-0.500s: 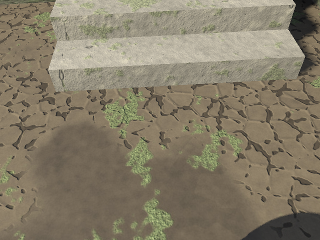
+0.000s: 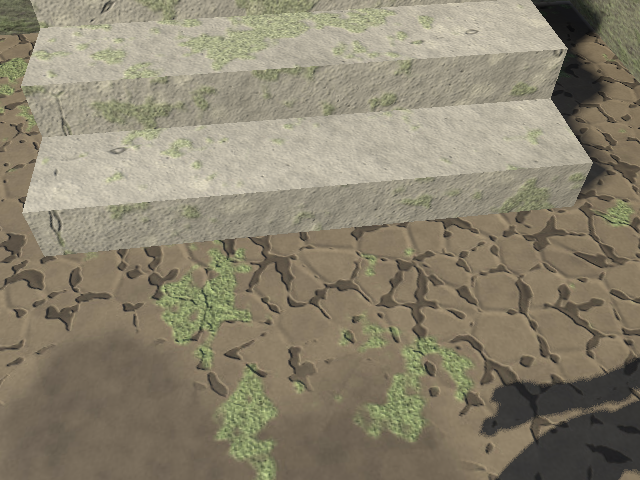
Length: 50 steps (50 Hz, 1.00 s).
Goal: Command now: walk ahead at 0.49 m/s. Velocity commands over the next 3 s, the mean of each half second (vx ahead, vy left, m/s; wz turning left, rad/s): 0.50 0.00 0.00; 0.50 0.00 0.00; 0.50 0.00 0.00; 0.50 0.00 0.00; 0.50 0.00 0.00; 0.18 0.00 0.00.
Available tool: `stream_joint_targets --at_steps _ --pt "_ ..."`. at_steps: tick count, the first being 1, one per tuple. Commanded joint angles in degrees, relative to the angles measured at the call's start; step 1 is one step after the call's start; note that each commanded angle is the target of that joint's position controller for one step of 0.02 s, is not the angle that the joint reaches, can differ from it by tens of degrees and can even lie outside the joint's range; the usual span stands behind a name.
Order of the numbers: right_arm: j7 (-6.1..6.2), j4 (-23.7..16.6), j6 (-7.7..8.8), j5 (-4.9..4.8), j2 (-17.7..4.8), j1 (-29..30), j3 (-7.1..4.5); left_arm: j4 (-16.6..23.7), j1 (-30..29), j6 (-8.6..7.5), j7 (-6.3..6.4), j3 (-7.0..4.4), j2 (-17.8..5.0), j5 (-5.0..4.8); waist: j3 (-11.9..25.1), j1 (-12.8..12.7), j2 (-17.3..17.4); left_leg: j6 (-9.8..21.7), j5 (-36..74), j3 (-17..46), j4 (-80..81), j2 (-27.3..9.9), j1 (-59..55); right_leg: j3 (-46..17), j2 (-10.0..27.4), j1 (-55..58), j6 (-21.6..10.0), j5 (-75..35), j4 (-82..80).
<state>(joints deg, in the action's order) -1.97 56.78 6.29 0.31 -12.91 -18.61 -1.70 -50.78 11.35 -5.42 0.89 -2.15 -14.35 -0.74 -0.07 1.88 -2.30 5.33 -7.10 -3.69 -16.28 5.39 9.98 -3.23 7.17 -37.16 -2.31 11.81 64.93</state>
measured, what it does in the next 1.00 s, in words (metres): walks ahead: right foot, then left foot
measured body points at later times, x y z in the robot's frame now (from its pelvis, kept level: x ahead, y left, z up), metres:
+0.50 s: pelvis +0.27 -0.08 +0.00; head +0.29 -0.10 +0.45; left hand +0.33 +0.18 -0.12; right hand +0.36 -0.35 -0.14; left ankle +0.27 +0.08 -0.66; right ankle +0.29 -0.16 -0.74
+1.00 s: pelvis +0.55 -0.01 -0.01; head +0.57 +0.00 +0.44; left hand +0.58 +0.25 -0.15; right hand +0.67 -0.28 -0.12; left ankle +0.61 +0.07 -0.74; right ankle +0.45 -0.16 -0.65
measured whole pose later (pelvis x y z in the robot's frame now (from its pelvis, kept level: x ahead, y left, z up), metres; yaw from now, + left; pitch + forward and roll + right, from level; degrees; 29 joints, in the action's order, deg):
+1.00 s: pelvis +0.55 -0.01 -0.01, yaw +1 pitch +1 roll +0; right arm -1.8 51.4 5.8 -0.1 -14.2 -9.4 -3.0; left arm -55.3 17.1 -5.8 0.0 -2.8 -14.7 -1.3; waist -1.6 -0.2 -1.5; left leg 3.7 -8.3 -3.6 -26.5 1.7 19.9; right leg -1.6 2.7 -23.0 -2.9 20.7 67.0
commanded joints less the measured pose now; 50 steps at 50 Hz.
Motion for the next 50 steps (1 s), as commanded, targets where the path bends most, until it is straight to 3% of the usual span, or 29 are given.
stream_joint_targets --at_steps 1,5,10,12,13,14,15,16,17,18,19,20,21,22,24,28,32,37,40,41,42,43,44,45,46,47,48,50 --pt "1.14 -3.2 0.94 -0.1 -7.62 2.26 -1.23 2.43 1.89 0.32 0.37 -0.66 -2.39 0.68 -3.04 -2.67 4.37 9.87 3.74 12.44 11.61 -16.27 5.37 -0.18 2.45 -1.72 1.57 -8.73 -8.31" --pt "1.94 -2.26 0.21 -0.98 -9.18 -2.23 -1.51 4.75 -7.16 -0.28 -0.28 -0.33 -1.64 0.21 -3.07 0.59 4.53 7.26 4.63 9.52 10.65 -15.29 0.65 1.94 -0.08 -0.06 2.04 -17.33 -24.33" --pt "2.06 -0.3 -0.94 -1.47 -9.71 -6.49 -1.79 7.55 -14.35 -0.81 -1.99 -0.11 -2.34 -0.57 -4.66 2.81 5.43 6.45 3.2 10.29 6.66 -18.6 -8.14 2.51 -1.78 -0.07 1.04 -12.91 -32.91" --pt "2.2 -0.16 -1.52 -1.52 -10.39 -6.07 -2.14 7.98 -13.38 -1.33 -2.61 -0.46 -3.52 -0.58 -4.04 1.45 6.13 5.59 5.61 11.07 3.66 -20.04 -10.73 2.9 -2.63 2.75 -0.57 -8.4 -35.3" --pt "2.24 -0.35 -1.84 -1.52 -10.84 -5.06 -2.27 7.47 -10.66 -1.57 -2.72 -0.93 -4.47 -0.54 -2.66 -0.41 6.76 4.92 11.17 10.73 0.63 -19.93 -10.95 3.97 -3.83 7.18 -1.48 -6.72 -36.43" --pt "2.24 -0.72 -2.13 -1.34 -10.5 -3.82 -2.08 5.67 -4.39 -1.71 -2.61 -2.0 -6.22 -0.41 0.85 -3.89 6.57 3.7 20.7 8.74 -6.73 -17.72 -10.14 5.53 -5.76 15.74 -2.79 -6.07 -37.75" --pt "2.21 -1.58 -2.2 -0.65 -8.51 -3.21 -1.28 2.53 6.75 -1.85 -2.19 -3.62 -9.81 -0.24 8.16 -8.28 4.55 1.85 22.56 5.67 -20.53 -14.17 -3.93 2.73 -3.43 31.19 -5.31 -7.45 -36.64" --pt "1.91 -3.26 -1.27 0.05 -3.18 -7.41 0.47 1.09 15.85 -1.58 -1.9 -5.2 -16.54 0.93 17.57 -8.62 -7.55 -2.18 3.9 1.06 -43.83 -6.48 17.06 -19.06 11.39 54.21 -12.86 -5.37 -37.81" --pt "1.56 -2.41 0.28 -1.09 -1.76 -9.53 1.07 0.23 17.77 -1.29 -2.25 -4.58 -14.25 0.71 22.55 -8.09 -14.91 -2.94 -24.28 7.2 -55.91 -1.75 30.05 -39.19 17.01 61.25 -17.77 1.6 -47.08" --pt "1.33 -3.23 1.26 -2.45 -8.35 -5.01 -0.56 1.0 13.44 -1.44 -2.33 -3.19 -9.86 0.37 14.87 -7.71 -9.13 -1.65 -21.97 10.66 -60.96 -5.76 35.44 -33.45 15.0 55.0 -14.68 3.61 -47.93" --pt "1.37 -4.59 1.56 -2.87 -9.46 -0.45 -0.89 2.37 8.01 -1.33 -2.28 -2.38 -7.4 0.3 9.3 -6.22 -5.41 -0.92 -16.39 9.13 -59.85 -8.95 35.37 -24.28 12.73 46.8 -12.37 0.02 -48.62" --pt "1.72 -4.88 1.26 -2.2 -8.66 1.73 -1.02 3.06 3.61 -1.26 -2.57 -1.75 -5.74 0.49 5.31 -4.37 -1.24 -1.25 -11.81 7.91 -56.21 -11.21 32.81 -17.95 10.02 38.66 -11.21 -4.75 -50.82" --pt "2.03 -4.87 0.5 -1.44 -8.11 1.89 -1.46 3.25 1.55 -1.39 -2.8 -1.3 -4.22 0.76 3.2 -2.62 -1.37 -1.5 -8.82 8.01 -52.34 -12.96 29.69 -13.45 7.61 33.48 -10.09 -7.45 -52.84" --pt "2.07 -4.6 -0.36 -1.29 -6.72 0.77 -1.42 2.75 1.25 -1.42 -3.02 -1.12 -3.6 1.02 2.39 -1.4 -2.25 -1.84 -7.05 7.78 -50.57 -13.5 26.73 -10.84 6.25 30.24 -9.74 -8.88 -54.54" --pt "2.2 -4.43 -1.45 -1.13 -4.96 -0.12 -1.37 1.23 3.4 -1.73 -2.94 -1.44 -4.6 1.0 1.32 -0.43 -1.85 -2.64 -4.79 6.92 -48.28 -13.55 26.09 -7.27 5.26 28.03 -10.61 -14.58 -56.22" --pt "2.3 -7.42 -1.71 -0.54 -4.92 8.06 -1.72 -0.78 7.37 -1.28 -1.65 -1.88 -6.39 0.95 -1.08 -1.74 -0.63 -4.15 4.63 6.64 -36.91 -13.75 32.57 -3.77 5.1 30.41 -10.56 -19.29 -57.7" --pt "1.64 -9.64 -1.27 -0.84 -3.77 16.24 -1.29 -2.14 10.46 -0.82 -0.85 -1.9 -7.19 0.42 -2.83 -4.15 -1.03 -4.13 13.3 4.74 -23.64 -11.88 30.3 -0.62 3.71 31.51 -8.94 -15.69 -58.91" --pt "0.28 -12.48 -0.66 -1.49 -4.08 23.63 -0.94 -4.85 14.68 0.2 -0.43 -2.27 -7.68 -0.09 -5.55 -6.04 -1.17 -2.86 10.59 4.41 -15.98 -10.62 31.82 -0.81 6.78 39.82 -8.6 -14.87 -56.47" --pt "-0.57 -13.21 -0.05 -1.56 -5.53 22.98 -1.35 -5.08 13.38 0.85 -0.03 -2.81 -8.67 -0.25 -4.47 -4.23 -1.96 -0.91 4.75 3.6 -13.52 -9.4 27.55 -0.93 8.39 43.07 -7.45 -21.3 -52.47" --pt "-0.53 -12.59 0.14 -1.55 -6.6 20.12 -1.88 -4.85 12.21 1.08 0.01 -3.01 -9.3 -0.21 -2.54 -2.37 -2.9 -0.07 3.08 2.25 -12.98 -7.8 22.05 -0.35 8.02 43.16 -6.79 -29.72 -49.26" --pt "-0.29 -10.82 0.2 -1.46 -8.22 13.98 -2.88 -4.57 10.99 1.41 0.01 -2.97 -9.28 -0.11 1.24 1.05 -3.18 1.15 2.89 0.41 -12.12 -5.67 12.97 1.32 6.16 41.98 -5.71 -39.02 -42.2" --pt "0.18 -7.65 0.14 -1.41 -11.21 3.6 -4.37 -3.94 10.52 1.6 -0.04 -2.36 -7.84 0.39 7.74 5.35 -1.88 3.12 4.21 1.6 -13.07 -6.35 -2.27 3.4 3.0 35.86 -4.03 -39.32 -29.91" --pt "0.64 -5.92 -0.03 -0.03 -16.51 -5.83 -5.68 -2.68 14.71 1.04 -0.39 -0.96 -3.68 1.08 17.17 5.54 7.96 9.71 1.44 21.21 -13.46 -20.35 -25.56 6.21 -3.33 15.62 -0.73 -19.64 -7.91" --pt "0.34 -5.14 -0.31 -0.19 -16.18 -7.92 -5.28 -3.51 17.95 -0.44 -0.93 0.53 0.73 0.82 23.17 4.19 18.47 14.72 -7.2 43.95 -3.91 -28.26 -35.16 0.2 -11.17 0.9 0.81 20.73 5.77" --pt "0.42 -5.35 -0.21 -0.77 -11.8 -5.35 -4.02 -2.86 12.67 -1.61 -1.27 -1.11 -5.62 -1.04 17.41 4.94 13.72 11.79 -11.65 41.41 -1.47 -26.19 -30.95 -4.46 -7.57 -5.3 -0.53 20.04 11.77" --pt "0.61 -6.62 -0.14 -1.04 -10.11 0.4 -3.41 -1.05 7.55 -2.24 -1.28 -1.57 -7.66 -1.85 9.83 3.48 10.64 9.44 -8.24 32.96 -0.09 -24.75 -21.87 -2.38 -4.38 -7.2 -1.4 14.11 10.79" --pt "0.48 -7.45 -0.03 -0.7 -8.71 5.06 -2.9 -0.75 5.05 -2.27 -0.89 -1.75 -7.57 -1.21 5.87 1.52 5.94 8.32 -2.82 26.63 1.78 -22.66 -12.65 -1.05 -1.57 -4.2 -1.29 8.4 7.81" --pt "0.0 -7.32 0.29 0.16 -6.0 8.22 -2.06 -1.0 6.31 -0.93 -0.51 -2.15 -5.41 -0.36 3.02 -2.2 6.38 7.22 2.15 19.23 5.72 -19.15 -2.27 -1.26 1.37 2.81 -1.14 3.58 2.98"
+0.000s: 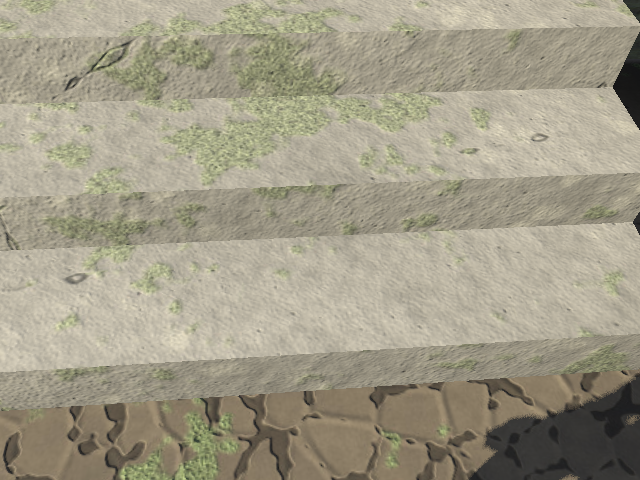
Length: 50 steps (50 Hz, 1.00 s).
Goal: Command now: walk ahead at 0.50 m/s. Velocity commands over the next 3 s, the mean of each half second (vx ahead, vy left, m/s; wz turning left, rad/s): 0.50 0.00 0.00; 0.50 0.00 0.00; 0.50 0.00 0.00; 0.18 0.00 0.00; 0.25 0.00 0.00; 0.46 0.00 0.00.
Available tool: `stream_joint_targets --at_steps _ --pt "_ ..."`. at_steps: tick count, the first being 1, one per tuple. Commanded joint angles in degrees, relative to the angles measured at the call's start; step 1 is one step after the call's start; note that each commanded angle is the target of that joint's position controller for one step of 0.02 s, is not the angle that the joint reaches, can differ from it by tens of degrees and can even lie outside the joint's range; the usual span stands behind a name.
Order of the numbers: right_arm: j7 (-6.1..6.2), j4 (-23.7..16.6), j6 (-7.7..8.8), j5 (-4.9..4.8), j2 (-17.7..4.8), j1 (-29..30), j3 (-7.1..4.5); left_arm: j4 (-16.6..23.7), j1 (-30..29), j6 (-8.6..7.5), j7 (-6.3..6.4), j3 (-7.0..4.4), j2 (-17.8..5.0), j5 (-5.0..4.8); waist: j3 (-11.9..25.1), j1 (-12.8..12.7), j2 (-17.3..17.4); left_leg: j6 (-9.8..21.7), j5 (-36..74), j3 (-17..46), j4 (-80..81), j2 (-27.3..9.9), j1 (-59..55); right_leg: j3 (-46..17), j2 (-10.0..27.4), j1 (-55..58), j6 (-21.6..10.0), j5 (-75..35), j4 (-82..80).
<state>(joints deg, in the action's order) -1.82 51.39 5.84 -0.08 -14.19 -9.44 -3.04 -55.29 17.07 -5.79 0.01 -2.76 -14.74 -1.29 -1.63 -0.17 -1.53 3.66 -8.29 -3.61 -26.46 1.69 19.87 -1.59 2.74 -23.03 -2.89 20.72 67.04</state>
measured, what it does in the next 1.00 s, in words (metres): walks ahead: right foot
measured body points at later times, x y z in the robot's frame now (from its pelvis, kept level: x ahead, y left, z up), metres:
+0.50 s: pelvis +0.27 -0.05 -0.01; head +0.31 -0.06 +0.44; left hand +0.45 +0.20 -0.11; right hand +0.28 -0.33 -0.15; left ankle +0.11 +0.08 -0.66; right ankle +0.36 -0.14 -0.74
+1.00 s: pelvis +0.52 +0.00 +0.00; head +0.56 +0.01 +0.44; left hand +0.40 +0.21 -0.15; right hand +0.72 -0.18 -0.10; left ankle +0.65 +0.14 -0.44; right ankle +0.36 -0.15 -0.74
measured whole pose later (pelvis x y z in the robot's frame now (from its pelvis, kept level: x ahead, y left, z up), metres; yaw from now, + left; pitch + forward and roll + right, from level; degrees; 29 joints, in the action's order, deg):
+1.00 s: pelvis +0.52 +0.00 +0.00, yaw +1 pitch +3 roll +0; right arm -1.1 42.4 3.9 -1.8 -7.1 -4.1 3.6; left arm -62.8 30.2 -1.2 3.4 0.1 -9.5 -0.2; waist -0.1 -2.6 -2.4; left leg -1.2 -36.1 -0.1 -115.7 -7.6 78.9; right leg 2.7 3.6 4.2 2.8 21.8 14.2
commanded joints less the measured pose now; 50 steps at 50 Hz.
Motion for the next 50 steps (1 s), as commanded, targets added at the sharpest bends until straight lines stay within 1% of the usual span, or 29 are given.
stream_joint_targets --at_steps 1,2,6,11,15,18,20,21,22,23,24,25,26,28,31,34,35,36,37,39,41,42,43,45,46,47,48,49,50 --pt "-0.24 -1.4 0.87 0.42 -4.69 -1.16 -0.73 3.24 1.59 0.16 0.48 -1.41 -3.61 0.22 4.05 -0.86 6.1 9.23 4.46 17.22 17.35 -14.64 -10.2 -2.56 6.07 -9.99 -0.25 -6.08 -0.46" --pt "-0.14 -0.71 1.04 0.27 -5.36 -1.96 -0.83 3.28 1.67 0.72 0.62 -1.33 -2.85 0.33 3.16 -1.28 6.04 9.62 6.41 15.25 18.35 -14.26 -8.85 -2.15 6.37 -10.2 0.18 -6.94 -1.93" --pt "1.22 1.35 0.84 0.12 -7.68 -6.02 -1.25 6.27 -5.97 1.23 0.82 -1.76 -3.68 1.21 0.47 -0.03 4.17 9.75 12.39 11.35 20.13 -13.95 -10.7 -1.55 6.74 -17.35 2.43 -16.91 -12.44" --pt "2.13 2.8 0.49 -0.44 -8.85 -9.7 -1.18 8.96 -16.08 0.47 0.19 -1.05 -2.25 0.75 -1.05 3.18 4.43 7.44 11.08 6.79 20.86 -11.89 -13.26 1.22 3.68 -14.4 2.85 -27.17 -29.39" --pt "2.29 5.1 -0.43 -0.75 -9.27 -13.34 -1.49 11.21 -22.09 -0.06 -1.02 -0.59 -2.59 0.2 -2.94 4.9 4.84 7.42 11.17 7.5 18.03 -14.98 -21.24 1.38 2.58 -16.39 1.8 -24.26 -35.73" --pt "2.8 5.25 -1.13 -0.85 -10.15 -12.0 -2.03 12.38 -22.07 -0.87 -1.74 -0.68 -3.77 0.15 -2.08 2.85 5.91 6.09 21.14 7.85 13.21 -17.01 -25.85 1.81 1.34 -13.89 -0.74 -17.85 -38.22" --pt "2.97 4.08 -1.57 -0.78 -10.58 -8.73 -2.13 9.43 -11.9 -1.18 -1.44 -2.26 -6.99 0.63 4.81 -2.99 6.47 4.15 38.06 5.51 2.09 -14.34 -24.84 4.54 -2.37 1.64 -3.16 -18.36 -40.99" --pt "3.01 3.27 -1.63 -0.35 -9.23 -8.49 -1.49 6.48 -2.03 -1.21 -0.88 -3.64 -10.18 0.9 11.38 -6.7 5.37 2.63 35.45 3.82 -9.46 -11.32 -18.08 2.4 -0.45 17.14 -5.22 -20.9 -39.98" --pt "2.49 1.81 -0.89 0.61 -4.27 -12.93 0.32 4.84 6.94 -0.99 -0.54 -5.04 -16.13 2.2 20.49 -6.5 -6.13 -0.83 13.34 0.81 -30.73 -4.64 3.11 -17.71 14.03 41.19 -12.12 -21.48 -39.12" --pt "1.98 3.18 0.37 0.02 -1.5 -15.05 1.29 3.95 8.42 -0.52 -0.8 -4.66 -14.56 1.65 25.16 -5.74 -15.12 -2.12 -23.69 5.64 -44.59 2.03 17.41 -38.09 21.12 49.19 -17.57 -15.4 -47.41" --pt "1.48 2.79 1.5 -1.56 -7.79 -10.73 -0.18 4.97 4.36 -0.66 -0.88 -3.3 -10.76 1.25 18.97 -5.98 -9.34 -0.63 -22.38 10.72 -49.96 -2.01 22.61 -33.35 18.61 43.32 -14.57 -9.94 -49.13" --pt "1.44 1.83 1.84 -2.42 -8.82 -6.61 -0.4 6.42 -1.1 -0.62 -0.77 -2.65 -8.62 1.23 12.55 -4.74 -5.77 0.06 -17.29 8.96 -49.16 -5.09 23.45 -24.69 16.68 34.95 -12.4 -12.11 -50.47" --pt "1.84 1.51 1.63 -1.88 -7.86 -4.14 -0.31 6.9 -5.28 -0.79 -1.04 -2.03 -6.98 1.25 7.86 -2.73 -1.17 -0.35 -12.86 7.34 -45.42 -7.63 21.02 -18.41 14.24 25.67 -11.5 -17.91 -52.89" --pt "2.55 1.8 0.11 -0.43 -6.06 -4.96 -0.58 6.55 -8.1 -1.09 -1.36 -1.38 -5.32 1.81 5.47 0.81 -1.82 -1.01 -9.29 7.43 -40.78 -9.61 13.36 -11.76 11.34 15.51 -10.28 -26.0 -56.18" --pt "2.71 1.48 -1.21 0.28 -3.94 -5.11 -0.27 4.89 -6.73 -1.37 -1.17 -1.69 -7.21 1.85 4.73 2.27 -2.06 -2.54 -5.22 6.26 -36.17 -9.43 12.73 -5.32 9.82 11.93 -11.36 -35.23 -57.75" --pt "2.64 -0.72 -1.36 0.69 -3.81 1.18 -0.18 4.03 -4.83 -0.72 -0.17 -1.9 -8.24 1.24 3.24 0.76 -1.69 -3.99 2.54 5.09 -25.52 -9.02 14.56 -2.58 8.66 11.85 -10.71 -31.91 -59.38" --pt "2.63 0.95 -1.94 0.43 -2.33 -1.16 0.27 3.4 -3.61 0.02 0.03 -1.61 -7.72 1.65 4.57 0.84 -3.78 -4.42 2.38 3.26 -27.32 -8.11 12.97 -1.86 8.61 12.38 -10.7 -27.61 -59.4" --pt "2.62 1.08 -2.24 0.13 -2.47 -0.49 0.32 3.32 -3.03 0.4 0.16 -1.43 -7.3 1.67 3.75 0.27 -3.9 -4.38 3.65 3.09 -26.33 -8.17 12.55 -1.46 8.2 11.58 -10.45 -24.33 -59.73" --pt "2.54 1.69 -2.97 0.15 -2.18 -0.66 0.49 1.91 -0.66 1.0 0.32 -1.12 -6.39 2.12 3.97 -0.47 -5.26 -4.01 0.28 2.08 -33.73 -7.88 17.01 -4.72 10.53 15.41 -11.13 -21.05 -59.26" --pt "2.2 0.55 -3.37 -0.78 -1.46 2.11 0.48 -0.72 5.11 1.95 0.52 -0.79 -6.02 1.86 0.55 -1.71 -4.7 -3.75 -7.78 2.93 -49.1 -8.77 34.95 -10.75 14.83 25.75 -13.03 -16.43 -58.16" --pt "2.17 -1.88 -2.48 -1.91 -0.45 6.5 0.5 -3.89 13.71 2.86 1.58 -0.38 -5.19 1.62 -2.22 -4.47 -4.92 -4.47 -20.79 5.91 -77.79 -8.37 58.95 -16.43 20.92 39.92 -15.28 -18.42 -56.49" --pt "1.98 -3.24 -2.01 -2.75 1.32 7.87 1.22 -5.01 16.16 3.24 1.89 0.09 -4.2 1.5 -3.08 -4.7 -5.2 -4.35 -27.14 7.99 -91.67 -8.3 69.78 -16.28 21.87 45.0 -14.41 -17.22 -54.0" --pt "1.63 -5.5 -1.21 -3.35 1.79 9.68 1.93 -4.94 16.47 3.22 2.2 0.26 -3.69 1.53 -4.29 -4.04 -1.37 -4.12 -28.23 10.2 -92.48 -9.51 74.94 -14.15 20.91 45.98 -12.48 -14.71 -53.03" --pt "0.97 -8.62 -0.37 -2.73 3.34 13.27 3.46 -5.5 17.3 3.59 2.84 0.94 -2.44 2.06 -6.07 -4.49 0.82 -4.7 -29.5 8.86 -93.9 -10.32 79.55 -12.26 19.53 43.6 -10.15 -11.78 -52.79" --pt "0.81 -10.44 -0.58 -2.63 6.69 15.55 5.09 -6.3 18.18 4.15 3.13 1.27 -2.5 2.46 -6.97 -5.61 -3.29 -5.22 -34.23 7.17 -104.75 -8.67 84.57 -12.8 20.64 42.54 -10.08 -14.25 -52.92" --pt "0.66 -13.81 -0.49 -2.8 7.97 17.59 6.42 -6.01 16.39 4.05 3.56 1.28 -3.27 2.19 -9.27 -4.08 -2.74 -5.07 -35.59 8.5 -104.41 -9.73 86.33 -10.75 20.95 38.58 -8.41 -12.54 -54.2" --pt "0.56 -17.7 -0.27 -2.56 7.92 21.1 7.6 -4.89 12.73 3.88 3.79 1.47 -3.6 2.0 -11.62 -3.01 -1.24 -5.17 -35.11 7.71 -97.93 -10.55 84.0 -6.82 19.42 31.24 -6.09 -12.8 -56.31" --pt "0.32 -22.54 0.13 -1.4 7.74 23.74 8.98 -4.12 8.42 4.25 4.33 1.57 -4.8 -0.07 -12.2 -0.02 0.05 -5.03 -31.01 4.49 -79.88 -13.18 74.03 -1.02 14.5 18.31 -2.97 -10.44 -60.05" --pt "0.01 -24.47 0.62 0.06 6.96 23.93 9.15 -3.39 8.49 3.96 4.62 1.25 -5.57 0.1 -8.28 0.05 1.66 -4.48 -19.46 -1.36 -68.98 -12.45 53.7 1.32 12.22 5.48 -4.16 -11.49 -66.67"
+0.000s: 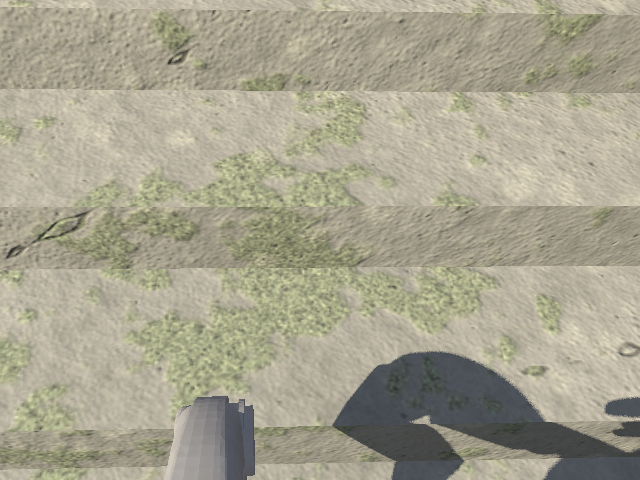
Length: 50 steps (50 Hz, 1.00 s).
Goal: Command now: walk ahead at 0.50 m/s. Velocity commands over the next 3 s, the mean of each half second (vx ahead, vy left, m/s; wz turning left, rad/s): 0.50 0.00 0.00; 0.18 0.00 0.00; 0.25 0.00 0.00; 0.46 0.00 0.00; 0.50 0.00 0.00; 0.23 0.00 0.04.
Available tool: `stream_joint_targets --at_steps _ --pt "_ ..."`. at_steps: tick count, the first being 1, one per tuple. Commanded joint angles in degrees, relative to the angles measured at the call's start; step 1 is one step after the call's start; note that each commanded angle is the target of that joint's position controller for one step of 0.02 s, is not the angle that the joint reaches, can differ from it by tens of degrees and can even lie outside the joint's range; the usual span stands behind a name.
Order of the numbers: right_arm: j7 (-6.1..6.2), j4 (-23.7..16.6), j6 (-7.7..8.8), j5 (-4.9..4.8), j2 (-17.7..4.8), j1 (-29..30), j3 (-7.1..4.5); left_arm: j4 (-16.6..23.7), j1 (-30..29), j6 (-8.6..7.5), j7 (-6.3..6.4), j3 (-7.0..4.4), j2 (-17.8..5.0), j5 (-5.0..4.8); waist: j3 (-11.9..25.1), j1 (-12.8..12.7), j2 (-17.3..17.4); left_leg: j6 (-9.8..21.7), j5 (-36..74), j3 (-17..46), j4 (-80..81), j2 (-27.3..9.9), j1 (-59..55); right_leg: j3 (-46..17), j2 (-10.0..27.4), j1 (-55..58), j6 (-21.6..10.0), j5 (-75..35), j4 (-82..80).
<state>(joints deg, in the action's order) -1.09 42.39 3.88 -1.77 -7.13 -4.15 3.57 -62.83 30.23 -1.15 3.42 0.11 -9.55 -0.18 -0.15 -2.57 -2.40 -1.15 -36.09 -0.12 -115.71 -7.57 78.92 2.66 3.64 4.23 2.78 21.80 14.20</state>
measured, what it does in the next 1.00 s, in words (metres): climbs: left foot 0.17 m higher, then right foot 0.17 m higher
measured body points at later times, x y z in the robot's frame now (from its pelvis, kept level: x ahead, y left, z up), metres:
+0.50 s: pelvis +0.27 +0.11 +0.17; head +0.27 +0.15 +0.62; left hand +0.48 +0.23 +0.07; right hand +0.15 -0.06 +0.03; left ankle +0.24 +0.18 -0.56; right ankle +0.37 -0.05 -0.23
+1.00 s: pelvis +0.47 +0.10 +0.32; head +0.46 +0.08 +0.77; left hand +0.46 +0.30 +0.17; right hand +0.61 -0.11 +0.20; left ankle +0.49 +0.29 -0.22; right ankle +0.53 +0.02 -0.40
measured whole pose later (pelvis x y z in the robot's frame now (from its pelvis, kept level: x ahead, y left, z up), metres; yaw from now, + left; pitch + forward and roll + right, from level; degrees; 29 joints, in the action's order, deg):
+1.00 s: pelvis +0.47 +0.10 +0.32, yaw +1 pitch +2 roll -1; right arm 0.8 48.8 1.9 0.8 -8.7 -8.6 1.9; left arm -62.3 19.5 -2.2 -1.2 3.0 -6.6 2.9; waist 3.8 0.7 2.7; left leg 3.8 -5.0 11.7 -93.9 -0.2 50.5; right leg 7.6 -1.0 -24.9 -4.8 12.6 34.9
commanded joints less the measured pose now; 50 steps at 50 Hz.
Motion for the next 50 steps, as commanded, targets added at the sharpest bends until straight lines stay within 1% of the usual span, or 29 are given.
stream_joint_targets --at_steps 1,2,3,4,5,6,7,8,9,10,11,14,16,19,23,27,29,30,31,32,34,35,36,37,38,40,41,45,50 --pt "-1.26 -16.62 2.91 2.98 0.58 16.4 3.2 5.01 -6.7 -1.1 0.9 -2.22 -12.84 -1.9 -4.13 5.12 3.31 2.48 20.32 -7.48 34.02 -2.18 -37.88 -1.02 10.5 -38.7 -11.43 -19.63 -22.44" --pt "-0.5 -12.01 2.81 2.54 -2.7 5.4 0.35 5.76 -7.11 -1.72 -0.02 -2.66 -14.86 -1.86 9.21 8.37 -2.92 2.98 26.78 -12.07 29.36 5.51 -58.88 0.65 9.21 -32.88 -12.97 -59.19 -16.22" --pt "0.2 -9.26 2.86 1.73 -8.05 -6.42 -2.52 5.44 -8.08 -2.05 -1.02 -3.64 -19.67 -0.92 16.25 14.78 -9.48 4.63 21.63 -10.39 32.19 9.02 -66.55 2.55 9.36 -22.21 -10.81 -93.04 -3.91" --pt "0.79 -7.37 1.73 2.22 -12.44 -14.94 -4.46 4.44 -8.49 -1.06 -1.45 -4.75 -23.49 -1.68 22.65 20.95 -15.11 5.59 17.31 -6.51 42.9 10.52 -68.23 -0.1 10.46 -7.92 -7.9 -110.21 8.76" --pt "0.63 -4.52 1.08 3.39 -19.58 -20.63 -6.83 4.3 -8.86 -0.83 -1.48 -4.8 -21.74 -2.19 21.96 22.65 -12.58 7.48 20.01 2.39 60.17 9.95 -71.96 -3.75 8.34 -5.82 -5.48 -101.1 25.85" --pt "0.21 1.93 0.6 5.2 -28.51 -22.9 -8.26 6.85 -5.09 -1.6 -1.89 -2.49 -7.7 0.93 21.85 11.33 25.59 12.03 44.27 33.0 77.95 -4.97 -78.29 -7.11 -4.01 -20.49 -3.02 -16.35 47.99" --pt "0.44 3.42 0.19 6.75 -24.15 -29.12 -7.55 2.98 3.65 -4.68 -4.33 -1.97 -4.43 1.12 34.23 11.08 28.2 15.09 57.01 53.04 89.02 -12.91 -86.19 -24.37 -12.53 -25.77 -3.81 -0.85 71.32" --pt "-0.45 3.95 0.47 5.6 -19.75 -25.55 -7.01 5.06 0.3 -5.05 -5.67 -2.55 -2.1 -1.38 30.92 9.37 18.49 14.5 25.05 56.04 94.9 -13.87 -81.67 -24.11 -12.61 -33.71 -4.65 -3.06 81.11" --pt "-1.45 6.46 0.72 1.84 -14.75 -20.53 -6.29 10.3 -10.36 -4.29 -5.93 -1.79 -1.47 -1.74 16.44 7.69 11.1 11.77 1.65 48.88 94.82 -9.65 -72.48 -15.09 -8.18 -40.94 -5.88 -5.4 81.14" --pt "-1.41 9.13 0.7 2.0 -9.52 -15.89 -5.36 14.05 -18.82 -3.22 -5.4 -1.13 -0.66 -1.25 6.17 6.0 5.79 9.74 -7.66 41.0 93.0 -7.83 -61.2 -12.42 -4.52 -45.53 -7.71 -10.68 80.06" --pt "-1.23 11.6 0.36 3.41 -4.62 -14.35 -4.01 15.76 -20.94 -2.22 -5.6 -0.86 -1.93 -0.71 2.64 4.31 7.42 10.11 -5.57 35.72 92.67 -6.75 -53.67 -10.72 -3.09 -45.08 -8.87 -11.78 89.0" --pt "-1.25 17.86 0.44 4.06 -0.19 -18.74 -2.83 17.95 -18.84 -2.92 -6.39 1.19 0.75 -1.57 -0.48 2.07 5.64 10.84 9.7 23.95 95.17 -5.42 -54.49 -12.96 -5.59 -56.27 -12.96 -14.54 104.67" --pt "-1.62 19.09 0.25 3.99 -0.16 -19.19 -2.16 19.82 -19.03 -2.83 -6.17 3.24 4.16 -0.87 -1.0 -0.27 3.82 9.17 15.17 17.12 95.28 -5.24 -55.87 -14.83 -5.28 -67.68 -14.55 -17.44 108.67" --pt "-1.22 16.64 -0.35 4.84 -1.33 -13.77 -1.24 19.74 -19.36 -1.7 -5.91 3.25 0.49 -0.43 -1.88 -2.55 1.81 6.41 15.07 4.61 97.84 -1.91 -48.55 -10.79 -5.57 -70.98 -10.59 -24.29 98.21" --pt "-0.66 21.17 -0.2 4.85 -4.38 -25.8 -0.76 23.46 -29.9 -1.28 -3.71 5.71 6.39 -0.99 -4.55 3.23 7.54 8.69 18.92 7.43 99.95 -5.23 -60.03 -7.38 -5.29 -90.68 -7.79 -18.81 113.08" --pt "2.76 22.52 -2.12 3.33 -3.33 -34.41 -0.17 30.48 -44.27 -3.57 -5.15 7.38 5.55 -1.13 -2.55 8.68 7.53 6.98 33.46 6.9 102.25 -3.71 -66.89 2.52 -2.07 -90.58 -5.02 -20.79 91.55" --pt "5.08 22.26 -2.89 2.67 -6.49 -35.5 -1.48 32.9 -49.06 -3.18 -5.87 8.5 6.54 0.39 0.49 8.89 8.1 8.24 47.21 7.7 111.5 -6.97 -68.82 8.32 2.01 -77.3 -3.67 -14.83 78.67" --pt "5.19 22.61 -2.98 1.88 -6.7 -35.4 -2.03 31.86 -48.78 -2.75 -6.34 8.23 5.85 -0.3 1.39 9.12 7.34 8.0 52.28 3.73 113.45 -6.53 -71.57 11.11 1.59 -70.74 -4.3 -12.19 69.01" --pt "4.67 22.63 -3.27 1.57 -6.27 -33.32 -1.93 29.56 -43.6 -2.57 -6.43 8.07 6.91 -0.66 4.76 5.77 11.55 7.85 75.37 -1.04 109.34 -5.53 -74.06 11.84 -0.84 -59.25 -6.56 -9.8 63.78" --pt "4.1 22.8 -2.7 2.64 -8.34 -33.53 -2.26 28.72 -39.55 -2.85 -6.24 6.79 3.73 -0.85 8.8 3.31 15.39 8.05 107.4 -3.24 104.19 -5.4 -76.55 13.63 -5.37 -49.63 -8.74 -8.37 60.53" --pt "3.5 23.4 -1.71 2.9 -12.62 -31.55 -2.91 24.93 -27.54 -2.79 -5.88 3.77 -2.61 -0.81 13.82 -4.81 24.31 9.26 132.03 -0.87 93.05 -7.75 -89.67 8.27 -8.39 -40.11 -12.13 -3.45 44.73" --pt "3.47 21.8 -1.05 3.16 -13.02 -26.48 -3.33 21.67 -19.65 -2.84 -6.51 2.61 -5.14 0.74 17.39 -8.75 24.43 9.62 131.73 -0.68 83.88 -7.03 -89.77 -0.42 -5.29 -32.38 -14.4 -5.2 40.55" --pt "2.06 21.97 0.0 4.26 -7.92 -32.84 -3.1 17.71 -12.26 -1.88 -6.31 1.26 -7.16 3.19 26.35 -5.74 8.99 8.56 116.15 0.32 71.24 -2.18 -69.7 -20.96 4.68 -11.02 -22.22 -11.36 37.11" --pt "-0.05 21.53 0.83 3.67 -5.96 -27.52 -3.01 14.04 -4.68 0.64 -4.34 -0.41 -10.49 5.07 26.69 -9.56 -8.53 6.43 43.83 2.45 49.39 10.03 -56.7 -44.63 13.64 -3.7 -28.91 -14.49 9.91" --pt "-2.42 20.8 1.21 2.56 -4.49 -25.44 -3.84 12.65 -7.9 1.3 -2.97 -0.12 -8.71 5.92 23.93 -5.94 -9.26 4.29 22.98 13.86 20.26 14.66 -50.34 -52.11 16.68 -10.93 -27.78 -7.17 3.74" --pt "-2.58 10.65 -0.07 1.8 0.41 -12.2 -2.57 11.28 -21.12 0.02 -3.33 2.11 0.85 1.76 2.51 1.06 1.35 6.83 20.52 13.67 7.52 11.61 -36.08 -30.73 12.13 -32.34 -18.21 2.83 8.54" --pt "-1.36 9.09 -0.62 2.0 -0.73 -11.96 -2.84 9.27 -21.69 -1.08 -4.16 2.68 3.8 1.43 -0.85 3.31 6.21 8.44 21.82 12.16 7.98 10.14 -34.91 -22.37 9.46 -36.48 -14.57 0.38 10.0" --pt "0.79 7.77 -1.14 1.57 1.27 -18.42 -1.04 5.02 -18.59 -2.85 -6.12 2.82 3.52 2.4 1.15 8.48 2.43 9.76 29.18 12.71 8.81 10.1 -29.12 -7.32 4.45 -31.58 -11.51 -15.11 9.45" --pt "2.98 10.35 -3.96 3.29 -2.48 -17.7 -1.27 6.44 -21.04 -2.29 -3.69 3.4 1.97 3.95 6.36 9.72 -1.62 1.07 31.8 4.1 34.19 4.66 -42.16 1.05 2.85 -37.2 -13.16 -23.11 6.45"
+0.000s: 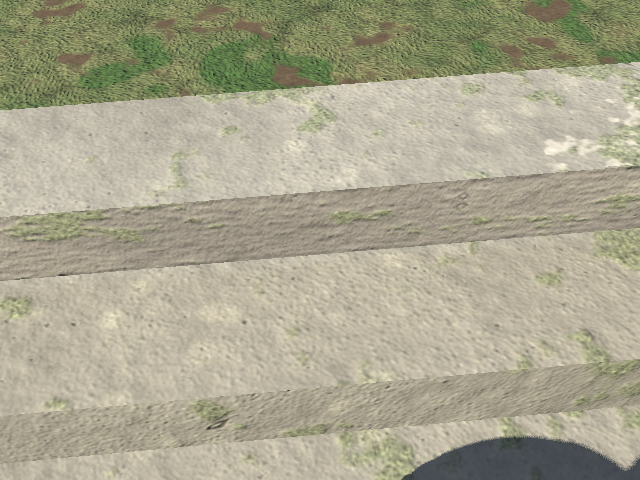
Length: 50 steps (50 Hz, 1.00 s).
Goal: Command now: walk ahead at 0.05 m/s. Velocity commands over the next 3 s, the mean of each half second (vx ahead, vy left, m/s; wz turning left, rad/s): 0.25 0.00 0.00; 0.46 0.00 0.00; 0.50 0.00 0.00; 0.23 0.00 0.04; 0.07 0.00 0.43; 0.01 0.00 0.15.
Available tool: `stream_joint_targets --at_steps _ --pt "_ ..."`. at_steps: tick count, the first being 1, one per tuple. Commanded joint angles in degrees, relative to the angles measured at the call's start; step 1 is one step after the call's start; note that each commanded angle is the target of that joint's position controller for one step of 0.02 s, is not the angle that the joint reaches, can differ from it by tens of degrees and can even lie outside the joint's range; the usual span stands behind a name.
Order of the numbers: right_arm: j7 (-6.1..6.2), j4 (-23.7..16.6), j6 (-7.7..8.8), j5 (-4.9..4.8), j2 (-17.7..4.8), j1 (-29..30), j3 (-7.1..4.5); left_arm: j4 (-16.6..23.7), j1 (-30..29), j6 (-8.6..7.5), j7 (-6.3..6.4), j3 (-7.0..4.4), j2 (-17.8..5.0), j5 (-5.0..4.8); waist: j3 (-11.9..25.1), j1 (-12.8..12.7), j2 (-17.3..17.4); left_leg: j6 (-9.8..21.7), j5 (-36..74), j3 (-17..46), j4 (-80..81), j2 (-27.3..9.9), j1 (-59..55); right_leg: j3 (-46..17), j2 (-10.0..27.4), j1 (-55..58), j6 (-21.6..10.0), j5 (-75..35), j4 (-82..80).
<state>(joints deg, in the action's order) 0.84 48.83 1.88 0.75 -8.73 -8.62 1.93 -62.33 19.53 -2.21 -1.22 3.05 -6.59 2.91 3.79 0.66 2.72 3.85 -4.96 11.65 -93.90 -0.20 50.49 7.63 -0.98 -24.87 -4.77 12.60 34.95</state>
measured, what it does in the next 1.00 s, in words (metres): climbs: left foot, then right foot 0.17 m higher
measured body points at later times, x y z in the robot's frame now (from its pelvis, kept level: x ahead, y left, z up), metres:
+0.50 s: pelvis +0.15 +0.00 +0.02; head +0.16 +0.01 +0.47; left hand +0.33 +0.15 -0.10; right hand -0.02 -0.16 -0.12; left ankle +0.05 +0.12 -0.72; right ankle +0.23 -0.15 -0.39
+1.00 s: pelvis +0.41 -0.09 +0.18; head +0.37 -0.11 +0.63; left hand +0.32 +0.09 +0.02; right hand +0.62 -0.24 +0.09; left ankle +0.50 +0.08 -0.20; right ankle +0.38 -0.16 -0.55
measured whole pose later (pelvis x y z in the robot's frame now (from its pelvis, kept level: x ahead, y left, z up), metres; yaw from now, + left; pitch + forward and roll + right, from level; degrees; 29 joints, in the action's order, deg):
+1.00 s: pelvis +0.41 -0.09 +0.18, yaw +1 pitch +2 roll +1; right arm -0.4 42.5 3.0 -0.6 -4.6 -3.7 5.2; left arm -66.4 28.6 -2.4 -2.6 4.2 -4.2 3.0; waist 7.4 -0.3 2.1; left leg 7.2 3.0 7.1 -125.1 1.8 80.9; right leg 9.1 1.8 -14.9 -3.1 20.2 33.2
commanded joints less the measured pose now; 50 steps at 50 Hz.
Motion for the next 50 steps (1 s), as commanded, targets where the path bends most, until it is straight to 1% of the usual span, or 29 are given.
stream_joint_targets --at_steps 1,4,6,8,9,10,11,12,15,18,24,26,28,29,30,31,32,33,34,35,36,37,38,40,42,44,47,48,50 --pt "1.42 4.92 -2.6 0.55 -1.71 -13.41 0.4 7.18 -12.68 -0.66 1.37 -0.22 -3.8 0.71 3.94 6.41 -8.33 -5.15 -0.68 -12.59 20.39 -3.39 -21.71 -2.97 6.67 -9.38 -5.73 -12.71 -16.32" --pt "2.14 5.18 -3.98 0.0 -3.53 -6.06 -0.35 6.81 -7.39 -0.16 2.77 -2.12 -7.55 -0.67 0.63 -0.15 -10.23 -7.57 -9.95 -14.68 41.98 -2.5 -27.8 -9.87 10.02 -3.72 -7.7 -0.28 -19.53" --pt "1.88 8.4 -4.44 -0.09 -1.95 -10.43 -0.93 5.57 -2.79 0.96 2.81 -2.94 -7.73 -1.94 -0.99 -0.83 -12.6 -4.73 -12.98 -15.96 52.68 -1.41 -29.4 -16.65 13.75 0.69 -9.2 14.9 -18.99" --pt "1.26 9.73 -3.87 -0.1 -3.75 -9.87 -1.75 4.24 1.22 1.67 2.86 -4.35 -9.87 -3.59 -6.2 -1.67 -9.93 -0.84 -18.68 -16.81 63.4 0.25 -30.05 -20.76 13.68 0.54 -8.43 26.83 -15.74" --pt "0.84 11.3 -3.35 0.61 -4.77 -14.04 -2.12 4.84 -0.61 1.4 2.84 -4.79 -10.12 -3.85 -6.25 0.27 -6.76 1.62 -18.44 -10.98 66.7 -3.02 -36.11 -20.0 12.01 -5.36 -7.51 26.05 -8.75" --pt "0.38 12.68 -2.33 0.33 -5.91 -20.4 -2.53 5.6 -3.56 0.58 2.33 -4.38 -6.84 -4.01 -4.24 2.69 3.02 4.36 -19.72 0.88 73.75 -10.25 -47.31 -11.57 6.34 -17.62 -4.88 20.22 10.52" --pt "0.1 13.68 -1.74 0.72 -13.47 -24.24 -4.93 6.47 -3.92 -0.4 1.97 -3.31 -2.55 -5.12 -2.93 3.65 20.04 13.13 -37.94 21.19 82.51 -19.39 -52.1 -2.6 -0.91 -30.2 -2.02 16.94 22.72" --pt "-0.18 14.12 -0.24 1.67 -9.9 -25.57 -4.14 6.49 -6.84 -0.94 1.38 -4.09 -4.8 -4.7 -4.71 4.92 11.85 15.94 -39.11 30.2 85.17 -22.72 -49.82 -8.67 1.01 -35.03 0.05 13.57 41.44" --pt "-0.3 12.47 0.39 1.41 -4.69 -18.3 -2.02 7.45 -8.29 -1.83 0.17 -3.09 -1.83 -4.19 -7.31 0.69 2.76 12.45 -23.7 14.62 81.38 -18.02 -45.81 -13.37 0.89 -44.48 1.8 5.91 71.22" --pt "-1.15 15.11 -0.07 1.69 -0.52 -25.23 -0.3 12.64 -14.29 -2.83 -0.38 -0.26 2.45 -4.95 -7.16 2.0 -0.78 9.85 -11.98 6.48 79.21 -16.42 -51.01 -15.05 -0.77 -57.75 -0.28 7.22 90.12" --pt "0.45 14.52 1.21 1.09 -2.46 -24.44 0.17 22.2 -20.34 -2.56 -0.43 2.73 2.34 -4.21 -11.49 0.14 0.59 6.73 -12.15 -2.4 83.71 -15.24 -40.23 -12.48 4.55 -64.54 2.47 2.92 87.92" --pt "1.61 14.73 1.02 -0.92 -2.9 -27.65 0.17 28.74 -30.46 -2.8 -0.6 3.74 1.24 -3.47 -11.06 2.65 0.29 6.7 -13.97 -3.94 91.73 -14.34 -32.38 -3.76 9.16 -55.7 3.55 -4.56 70.32" --pt "3.03 16.6 0.67 -3.14 -6.04 -32.54 -1.46 33.41 -38.89 -2.84 -1.15 5.14 2.3 -2.67 -8.78 4.73 1.76 7.74 -5.03 -6.14 102.96 -15.99 -31.62 1.5 11.13 -36.01 2.13 0.74 50.64" --pt "2.35 16.2 0.87 -3.07 -5.92 -29.23 -1.05 31.86 -35.68 -3.21 -1.56 4.2 1.58 -4.0 -5.16 1.45 4.35 6.79 16.15 -11.89 98.63 -12.68 -31.23 6.76 7.17 -20.01 0.31 2.62 41.85" --pt "1.4 17.58 1.62 -2.02 -7.68 -33.72 -1.03 32.0 -31.67 -3.9 -1.42 3.2 0.1 -4.25 2.71 -0.49 9.63 7.06 53.39 -13.94 89.87 -13.33 -35.12 10.61 0.74 -6.79 -1.28 6.3 42.8" --pt "0.82 17.58 1.67 -0.47 -10.34 -33.58 -1.42 29.73 -22.7 -3.65 -1.31 1.03 -3.18 -5.01 7.88 -5.38 17.59 5.68 81.94 -13.96 80.77 -14.31 -45.36 7.4 -2.3 -1.59 -3.5 11.2 38.95" --pt "1.0 16.3 1.36 0.01 -13.72 -28.78 -2.41 26.77 -13.17 -2.92 -1.17 -1.75 -8.71 -4.05 10.03 -11.76 21.39 3.58 91.03 -13.34 69.91 -14.27 -52.95 1.34 -2.0 0.15 -5.05 14.48 29.14" --pt "1.36 13.32 1.89 0.29 -14.17 -22.53 -2.96 21.91 -0.56 -2.44 -1.26 -4.01 -14.31 -2.24 14.57 -16.58 17.44 2.54 79.98 -10.84 54.66 -13.32 -44.4 -15.22 4.38 13.96 -7.89 11.86 22.25" --pt "0.04 10.91 3.47 -0.21 -4.97 -24.94 -1.81 16.57 8.79 -0.82 -0.79 -6.46 -19.87 -1.03 22.81 -14.18 -11.26 0.74 35.78 -9.47 34.89 -2.3 -20.66 -45.2 16.6 32.46 -15.62 29.7 -0.92" --pt "-2.4 11.38 5.38 0.73 -3.18 -21.63 -2.33 14.15 10.7 1.04 0.88 -6.6 -19.92 -0.06 25.19 -13.36 -16.35 0.83 -1.03 -0.13 9.47 3.93 -15.04 -68.24 22.56 29.84 -15.27 41.67 -20.49" --pt "-4.04 6.4 5.78 -0.79 1.02 -14.5 -2.73 11.78 5.98 1.25 1.09 -5.15 -15.29 -0.37 15.76 -8.75 -14.92 2.02 -1.81 5.62 -8.98 3.47 -7.03 -64.38 23.08 19.22 -9.38 41.06 -21.97" --pt "-4.3 0.95 5.35 -1.37 3.62 -6.3 -1.39 9.15 1.37 1.21 0.18 -3.21 -7.94 -0.45 7.3 -5.63 -13.22 4.44 -0.57 2.45 -20.92 3.09 0.83 -55.74 22.28 10.7 -6.77 39.27 -18.97" --pt "-4.32 -3.83 5.05 -0.95 3.48 -1.71 -0.64 6.34 -1.14 0.22 -0.56 -1.55 -1.95 0.0 -0.71 -2.29 -8.98 6.86 0.21 0.71 -27.64 1.74 6.9 -44.17 20.77 1.64 -5.16 31.13 -15.55" --pt "-4.05 -4.5 3.61 -1.33 4.69 -6.84 0.55 3.08 -5.42 -0.71 -1.56 -0.78 2.86 0.75 -3.84 4.15 -4.43 10.06 2.81 1.95 -32.93 1.19 10.13 -26.63 16.18 -3.76 -0.51 15.94 -12.47" --pt "-3.77 -3.97 2.64 -1.95 6.89 -10.2 2.34 2.65 -6.44 -0.95 -2.41 -0.32 3.37 0.58 -4.85 7.47 -4.47 10.45 5.94 2.82 -31.13 0.47 16.6 -14.06 13.6 -4.08 2.01 7.5 -11.99" --pt "-2.72 -3.92 1.55 -1.94 3.53 -8.68 2.37 3.96 -9.05 -1.36 -2.33 0.36 2.08 1.14 -5.5 8.53 -4.48 6.91 10.83 -0.69 -25.05 1.25 16.01 -5.81 11.54 -11.01 1.3 6.74 -15.13" --pt "-0.9 -3.99 0.34 -0.9 4.05 -3.76 2.99 1.47 -1.83 -1.86 -1.63 1.26 -0.14 1.01 -7.07 5.3 -6.21 2.56 10.67 -4.99 -38.54 2.8 25.86 -8.0 12.88 -8.66 -1.72 7.57 -17.6" --pt "-0.9 -7.12 0.57 -1.0 6.73 2.34 4.32 -0.35 1.4 -1.65 -1.41 0.92 -1.81 0.21 -9.34 3.65 -6.93 2.62 8.12 -5.93 -39.66 2.42 31.7 -8.05 12.81 -4.97 -0.69 5.15 -18.58" --pt "-1.29 -11.87 1.69 -1.54 5.65 11.12 5.46 -0.84 7.0 -0.89 -0.7 0.67 -3.17 -1.29 -10.01 0.4 -4.52 1.77 6.15 -8.26 -24.03 0.03 34.0 -8.45 12.18 -0.52 0.15 6.18 -21.02"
